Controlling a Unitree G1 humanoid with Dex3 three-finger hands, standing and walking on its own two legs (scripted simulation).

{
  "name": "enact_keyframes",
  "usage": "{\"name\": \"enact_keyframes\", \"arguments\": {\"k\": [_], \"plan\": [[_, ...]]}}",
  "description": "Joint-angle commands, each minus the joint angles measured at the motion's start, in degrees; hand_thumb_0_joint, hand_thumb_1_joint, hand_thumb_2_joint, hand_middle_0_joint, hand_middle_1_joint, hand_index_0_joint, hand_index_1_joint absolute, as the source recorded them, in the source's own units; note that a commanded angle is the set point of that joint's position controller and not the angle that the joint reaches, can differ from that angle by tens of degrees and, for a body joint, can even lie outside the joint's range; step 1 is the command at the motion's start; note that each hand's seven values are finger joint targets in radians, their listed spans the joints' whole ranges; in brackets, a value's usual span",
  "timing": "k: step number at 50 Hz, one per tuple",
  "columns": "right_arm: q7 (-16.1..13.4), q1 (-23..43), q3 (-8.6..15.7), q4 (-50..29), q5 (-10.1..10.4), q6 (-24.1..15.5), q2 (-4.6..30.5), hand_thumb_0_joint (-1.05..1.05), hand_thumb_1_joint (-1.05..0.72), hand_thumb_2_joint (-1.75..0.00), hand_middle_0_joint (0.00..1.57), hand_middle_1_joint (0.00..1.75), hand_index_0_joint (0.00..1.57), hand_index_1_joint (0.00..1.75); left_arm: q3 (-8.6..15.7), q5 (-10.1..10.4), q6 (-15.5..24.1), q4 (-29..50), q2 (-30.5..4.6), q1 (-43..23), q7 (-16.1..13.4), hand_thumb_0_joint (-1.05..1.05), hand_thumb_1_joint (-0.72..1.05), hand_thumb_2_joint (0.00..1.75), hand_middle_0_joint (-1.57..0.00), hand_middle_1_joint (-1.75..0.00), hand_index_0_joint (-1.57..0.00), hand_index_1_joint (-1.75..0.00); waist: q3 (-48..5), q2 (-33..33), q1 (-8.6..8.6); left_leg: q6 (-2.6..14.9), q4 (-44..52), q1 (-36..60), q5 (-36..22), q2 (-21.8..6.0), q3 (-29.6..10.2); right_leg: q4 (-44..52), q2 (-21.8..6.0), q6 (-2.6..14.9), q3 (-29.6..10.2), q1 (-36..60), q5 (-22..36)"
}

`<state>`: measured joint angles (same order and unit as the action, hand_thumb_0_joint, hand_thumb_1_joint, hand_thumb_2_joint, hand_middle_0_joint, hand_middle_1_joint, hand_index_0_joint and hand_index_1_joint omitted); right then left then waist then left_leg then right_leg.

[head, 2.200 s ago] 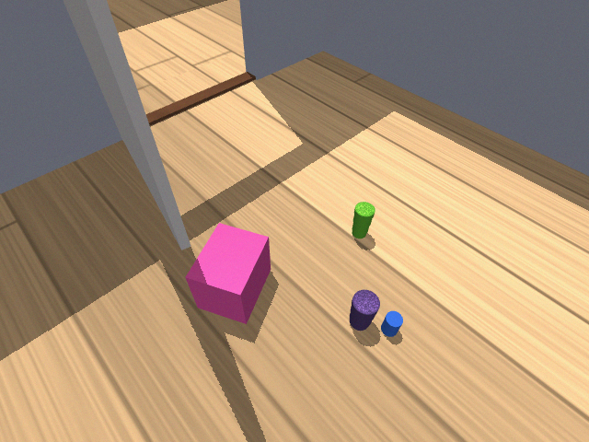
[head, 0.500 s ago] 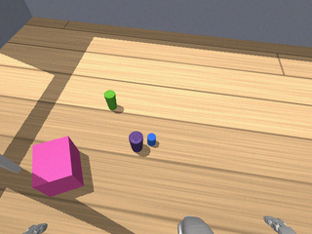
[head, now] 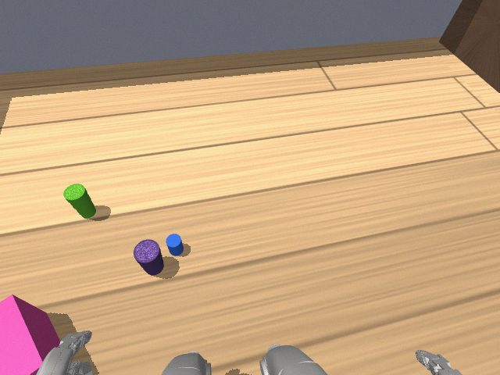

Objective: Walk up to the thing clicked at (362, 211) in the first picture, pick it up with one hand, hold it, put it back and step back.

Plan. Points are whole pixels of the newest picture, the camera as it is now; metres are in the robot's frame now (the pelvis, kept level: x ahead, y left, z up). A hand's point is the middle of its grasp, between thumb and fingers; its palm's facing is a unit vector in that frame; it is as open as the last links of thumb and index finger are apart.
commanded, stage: walk up
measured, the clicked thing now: (81, 202) +0.82 +0.67 -0.66
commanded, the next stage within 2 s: stand in 1.46 s
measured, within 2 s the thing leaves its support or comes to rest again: neither
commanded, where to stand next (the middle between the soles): +0.05 -0.03 m, yaw -25 degrees
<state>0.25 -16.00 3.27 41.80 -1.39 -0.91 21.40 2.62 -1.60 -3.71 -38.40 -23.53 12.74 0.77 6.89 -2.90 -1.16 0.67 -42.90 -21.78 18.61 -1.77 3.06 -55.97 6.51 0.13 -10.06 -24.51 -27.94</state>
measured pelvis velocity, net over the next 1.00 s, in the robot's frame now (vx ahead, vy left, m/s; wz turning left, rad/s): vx -0.01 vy -0.01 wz -0.40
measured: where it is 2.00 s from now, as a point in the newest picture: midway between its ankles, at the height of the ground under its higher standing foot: outside the picture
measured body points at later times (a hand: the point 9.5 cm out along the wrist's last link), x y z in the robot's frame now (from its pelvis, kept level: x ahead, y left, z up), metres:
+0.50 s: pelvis +0.00 -0.02 -0.01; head +0.03 -0.03 +0.44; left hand +0.15 +0.28 -0.11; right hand +0.01 -0.36 -0.12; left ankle +0.04 +0.10 -0.69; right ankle -0.01 -0.16 -0.71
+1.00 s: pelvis -0.01 -0.01 +0.00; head +0.01 -0.03 +0.45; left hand +0.19 +0.24 -0.11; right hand -0.07 -0.34 -0.12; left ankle +0.06 +0.12 -0.71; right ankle -0.03 -0.13 -0.71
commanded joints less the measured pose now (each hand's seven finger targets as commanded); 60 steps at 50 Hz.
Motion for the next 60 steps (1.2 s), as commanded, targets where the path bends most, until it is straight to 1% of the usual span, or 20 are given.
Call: {"name": "enact_keyframes", "arguments": {"k": [1,7,12,13,14,15,16,18,26,27,28,29,30,33,40,42,43,50,52,60], "plan": [[-2.27,-0.24,5.56,-5.44,0.19,-2.57,17.75,0.0,-0.9,-0.9,0.2,0.3,0.2,0.3,5.68,0.38,1.59,3.61,-13.28,2.7,-0.15,0.0,0.9,0.9,-0.2,-0.3,-0.2,-0.3,-3.86,9.93,0.75,12.02,22.57,6.96,-7.74,-19.81,-21.6,-17.12,-4.65,-0.12,0.36,-9.3,0.49],[-1.42,-3.92,5.36,-5.84,-0.46,-2.55,18.83,0.0,-0.9,-0.9,0.2,0.3,0.2,0.3,5.32,1.01,2.26,3.3,-10.49,0.71,2.26,0.0,0.9,0.9,-0.2,-0.3,-0.2,-0.3,-7.23,14.14,-1.68,11.47,16.34,11.77,-15.75,-17.43,-8.26,1.6,-7.15,-0.57,7.81,-4.32,-0.93],[-0.5,-0.01,4.59,-6.88,0.1,-0.43,17.6,0.0,-0.9,-0.9,0.2,0.3,0.2,0.3,5.44,0.85,3.77,-2.28,-9.86,9.67,0.47,0.0,0.9,0.9,-0.2,-0.3,-0.2,-0.3,-10.62,12.82,2.38,7.83,2.12,3.0,-13.17,-14.29,-1.52,23.96,-3.1,1.37,14.14,13.03,8.77],[-0.43,-1.51,3.55,-6.89,0.22,-0.05,14.7,0.0,-0.9,-0.9,0.2,0.3,0.2,0.3,6.42,0.39,4.55,-2.85,-12.57,10.64,-0.05,0.0,0.9,0.9,-0.2,-0.3,-0.2,-0.3,-10.7,5.46,3.16,5.01,-7.23,-3.12,-8.2,-11.15,1.3,27.43,-4.68,2.63,8.6,18.43,8.9],[-0.32,-0.62,2.08,-8.38,0.83,0.16,10.53,0.0,-0.9,-0.9,0.2,0.3,0.2,0.3,7.67,-0.31,5.11,-1.8,-17.85,10.4,-0.65,0.0,0.9,0.9,-0.2,-0.3,-0.2,-0.3,-7.49,-10.31,3.32,1.26,-19.09,-16.66,7.63,-4.01,3.47,31.87,-17.87,7.8,-16.12,20.03,12.74],[-1.29,4.12,2.76,-9.27,1.09,0.64,12.99,0.0,-0.9,-0.9,0.2,0.3,0.2,0.3,7.48,-0.2,5.16,-0.23,-20.67,8.16,-0.93,0.0,0.9,0.9,-0.2,-0.3,-0.2,-0.3,-6.21,-8.87,4.16,0.02,-21.65,-16.32,18.92,-2.85,-2.99,33.44,-25.97,16.72,-27.13,11.44,16.48],[-1.52,4.79,3.33,-7.89,1.16,0.6,14.84,0.0,-0.9,-0.9,0.2,0.3,0.2,0.3,7.06,0.31,5.15,-0.22,-20.06,6.81,-1.13,0.0,0.9,0.9,-0.2,-0.3,-0.2,-0.3,-4.44,-5.51,3.43,0.03,-23.51,-13.27,18.71,-3.73,-5.75,33.07,-25.77,17.78,-25.77,6.56,16.5],[-1.21,0.82,3.3,-4.13,1.57,0.15,14.81,0.0,-0.9,-0.9,0.2,0.3,0.2,0.3,5.72,0.53,5.49,-0.32,-16.96,2.12,-1.84,0.0,0.9,0.9,-0.2,-0.3,-0.2,-0.3,-4.46,-4.61,0.61,0.4,-20.04,-12.03,12.57,-4.37,-5.48,27.12,-18.95,13.78,-15.38,8.23,19.48],[-0.75,-4.77,3.5,0.43,0.31,-1.29,13.42,0.0,-0.9,-0.9,0.2,0.3,0.2,0.3,3.78,1.02,5.28,-0.3,-14.4,0.74,-2.18,0.0,0.9,0.9,-0.2,-0.3,-0.2,-0.3,-8.25,-4.92,-2.17,1.93,5.94,9.11,1.87,1.35,-0.94,15.69,-13.28,9.74,-8.21,-2.07,29.18],[-0.93,-6.4,4.15,0.68,-0.74,-1.71,15.26,0.0,-0.9,-0.9,0.2,0.3,0.2,0.3,2.98,1.55,5.11,0.13,-11.38,0.82,-2.29,0.0,0.9,0.9,-0.2,-0.3,-0.2,-0.3,-9.07,1.45,-3.03,3.44,12.96,12.48,1.69,-3.57,-10.06,7.71,-9.8,5.84,-4.81,-5.68,25.74],[-0.92,-4.08,5.3,-0.26,-0.76,-2.01,20.81,0.0,-0.9,-0.9,0.2,0.3,0.2,0.3,1.93,1.85,5.17,0.8,-8.08,1.29,-2.54,0.0,0.9,0.9,-0.2,-0.3,-0.2,-0.3,-8.01,14.94,-2.44,8.42,21.26,13.59,1.47,-17.69,-31.31,-2.26,-0.01,1.84,2.19,-13.93,8.72],[-0.52,-1.37,5.93,-0.7,0.23,-1.94,22.99,0.0,-0.9,-0.9,0.2,0.3,0.2,0.3,3.26,1.27,5.15,-0.89,-13.67,0.82,-3.62,0.0,0.9,0.9,-0.2,-0.3,-0.2,-0.3,-7.49,14.16,-2.23,15.14,22.2,9.24,-2.49,-26.0,-38.08,-8.43,-1.78,1.07,0.66,-11.14,-7.06],[-0.5,0.41,5.71,-0.89,0.11,-1.92,20.83,0.0,-0.9,-0.9,0.2,0.3,0.2,0.3,3.46,1.1,5.24,-2.19,-14.88,1.8,-3.66,0.0,0.9,0.9,-0.2,-0.3,-0.2,-0.3,-5.02,9.05,-0.38,15.83,20.92,6.39,-4.8,-24.4,-33.43,-11.84,-3.26,1.03,0.78,-9.88,-6.27],[-0.94,2.47,4.29,-0.37,0.04,-1.95,18.23,0.0,-0.9,-0.9,0.2,0.3,0.2,0.3,3.73,1.78,5.46,-4.8,-12.56,3.75,-2.27,0.0,0.9,0.9,-0.2,-0.3,-0.2,-0.3,-2.77,12.62,0.87,11.1,16.98,5.17,-10.65,-15.25,-16.53,-6.52,-5.0,1.44,5.49,-6.54,-1.16],[-0.13,2.53,2.25,0.11,0.6,-0.27,14.69,0.0,-0.9,-0.9,0.2,0.3,0.2,0.3,3.83,0.51,6.85,-7.8,-9.67,6.45,-1.99,0.0,0.9,0.9,-0.2,-0.3,-0.2,-0.3,-8.93,11.4,2.67,6.66,2.53,2.72,-19.12,-11.35,-6.28,26.32,-2.83,2.98,11.49,14.78,12.14],[-0.1,2.25,0.08,-1.31,1.24,-0.28,8.55,0.0,-0.9,-0.9,0.2,0.3,0.2,0.3,5.0,-0.36,7.92,-6.44,-15.69,5.09,-2.77,0.0,0.9,0.9,-0.2,-0.3,-0.2,-0.3,-9.99,-4.19,2.22,0.06,-10.16,-11.5,0.65,-3.32,-1.19,30.98,-20.72,9.88,-19.66,21.0,20.92],[-1.18,5.23,1.41,-0.54,1.07,0.4,12.08,0.0,-0.9,-0.9,0.2,0.3,0.2,0.3,4.75,0.1,7.84,-6.4,-17.41,3.25,-2.59,0.0,0.9,0.9,-0.2,-0.3,-0.2,-0.3,-8.37,-3.45,2.64,0.52,-12.67,-6.57,18.06,-3.8,-5.17,29.44,-25.93,16.98,-23.08,11.7,25.27],[-0.62,-1.21,1.55,7.58,0.96,-1.44,12.04,0.0,-0.9,-0.9,0.2,0.3,0.2,0.3,2.31,0.83,6.45,-7.19,-12.18,-4.81,-1.86,0.0,0.9,0.9,-0.2,-0.3,-0.2,-0.3,-8.88,-5.03,-1.89,0.94,9.31,11.13,-3.04,-1.56,-1.7,22.63,-12.75,7.58,-3.48,1.87,22.92],[-0.58,3.67,2.03,7.12,0.58,-2.0,16.44,0.0,-0.9,-0.9,0.2,0.3,0.2,0.3,1.73,1.5,5.93,-8.78,-9.91,-3.87,-1.62,0.0,0.9,0.9,-0.2,-0.3,-0.2,-0.3,-7.41,4.54,0.1,6.0,16.17,5.21,3.3,-11.33,-16.3,17.76,-6.73,3.17,0.96,1.89,10.36],[0.05,8.03,0.28,11.15,0.81,-1.84,13.67,0.0,-0.9,-0.9,0.2,0.3,0.2,0.3,1.51,1.33,6.13,-13.99,-10.67,-6.46,-0.96,0.0,0.9,0.9,-0.2,-0.3,-0.2,-0.3,-4.09,5.1,0.56,2.14,16.69,6.25,7.07,-5.28,-6.73,29.08,-9.7,4.84,-4.99,2.95,6.52]]}}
